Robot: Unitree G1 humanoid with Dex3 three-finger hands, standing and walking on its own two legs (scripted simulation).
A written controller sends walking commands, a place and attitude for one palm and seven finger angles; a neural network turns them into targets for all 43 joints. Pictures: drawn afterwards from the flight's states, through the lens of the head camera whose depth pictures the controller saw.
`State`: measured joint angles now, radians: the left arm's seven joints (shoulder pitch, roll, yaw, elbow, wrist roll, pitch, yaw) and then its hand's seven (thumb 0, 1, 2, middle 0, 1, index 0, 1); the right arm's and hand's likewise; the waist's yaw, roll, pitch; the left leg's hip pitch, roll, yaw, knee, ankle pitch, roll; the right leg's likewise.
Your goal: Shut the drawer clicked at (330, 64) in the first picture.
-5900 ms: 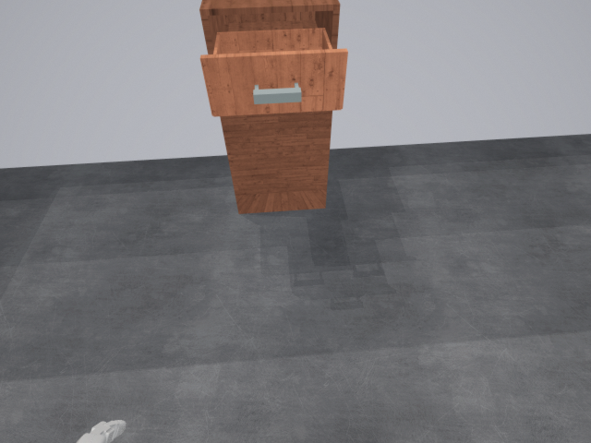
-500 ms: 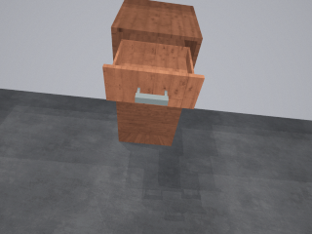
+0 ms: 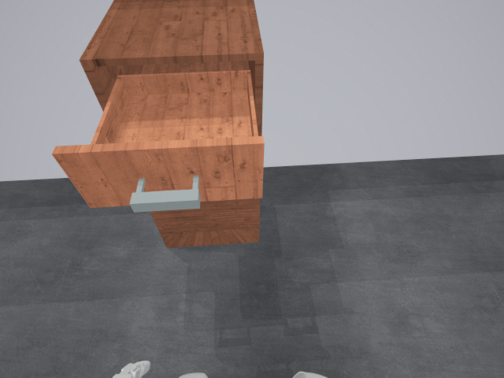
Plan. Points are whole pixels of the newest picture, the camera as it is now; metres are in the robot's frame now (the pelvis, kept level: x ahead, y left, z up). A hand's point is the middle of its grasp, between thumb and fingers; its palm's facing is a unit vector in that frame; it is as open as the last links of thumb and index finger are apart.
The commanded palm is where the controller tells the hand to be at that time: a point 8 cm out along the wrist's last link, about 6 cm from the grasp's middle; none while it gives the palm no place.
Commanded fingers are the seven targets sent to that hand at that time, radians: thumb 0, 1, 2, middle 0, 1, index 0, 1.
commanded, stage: take the last steps up to it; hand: left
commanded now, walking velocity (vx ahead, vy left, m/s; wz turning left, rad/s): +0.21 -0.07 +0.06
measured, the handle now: (167, 191) +0.43 +0.17 +0.03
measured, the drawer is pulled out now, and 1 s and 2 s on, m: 0.28 0.28 0.28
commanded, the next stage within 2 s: come to a stop and stand still in 0.18 s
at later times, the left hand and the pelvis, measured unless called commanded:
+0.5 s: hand out of the picture +0.04 +0.14 -0.17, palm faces +0.12 -0.99 -0.11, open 7.3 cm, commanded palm none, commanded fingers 0.00 0.90 0.90 -0.20 -0.30 -0.20 -0.30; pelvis +0.11 +0.00 +0.01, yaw +0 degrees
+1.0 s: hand out of the picture +0.08 +0.11 -0.14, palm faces +0.06 -0.97 -0.24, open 7.3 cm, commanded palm none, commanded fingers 0.00 0.90 0.90 -0.20 -0.30 -0.20 -0.30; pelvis +0.06 -0.07 +0.02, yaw +0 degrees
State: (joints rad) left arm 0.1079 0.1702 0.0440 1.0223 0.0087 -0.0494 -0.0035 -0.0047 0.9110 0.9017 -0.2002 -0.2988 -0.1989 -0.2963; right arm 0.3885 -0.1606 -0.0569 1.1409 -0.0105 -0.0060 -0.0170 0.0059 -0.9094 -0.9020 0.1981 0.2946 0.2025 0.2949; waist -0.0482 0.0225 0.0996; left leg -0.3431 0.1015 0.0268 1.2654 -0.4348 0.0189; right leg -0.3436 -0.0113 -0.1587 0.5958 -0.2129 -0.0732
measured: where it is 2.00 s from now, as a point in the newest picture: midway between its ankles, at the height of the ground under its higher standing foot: outside the picture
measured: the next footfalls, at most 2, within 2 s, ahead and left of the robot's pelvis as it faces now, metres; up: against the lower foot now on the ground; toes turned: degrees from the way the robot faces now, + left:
left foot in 0.34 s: +0.17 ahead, +0.10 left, +0.00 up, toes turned +9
left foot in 1.34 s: +0.07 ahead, +0.12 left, +0.00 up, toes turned +3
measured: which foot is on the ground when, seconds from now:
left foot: up 0.00-0.32, down 0.34-0.82, up 0.84-1.00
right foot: down 0.00-1.00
